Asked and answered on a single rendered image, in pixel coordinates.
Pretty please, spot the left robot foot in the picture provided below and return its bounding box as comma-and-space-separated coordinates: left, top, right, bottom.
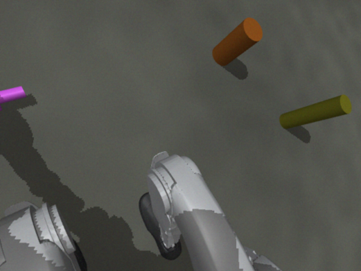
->
73, 239, 87, 271

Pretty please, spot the right robot foot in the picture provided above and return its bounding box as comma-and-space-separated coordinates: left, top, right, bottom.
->
139, 192, 182, 260

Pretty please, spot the right robot hand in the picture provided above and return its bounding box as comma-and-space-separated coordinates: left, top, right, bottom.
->
244, 247, 282, 271

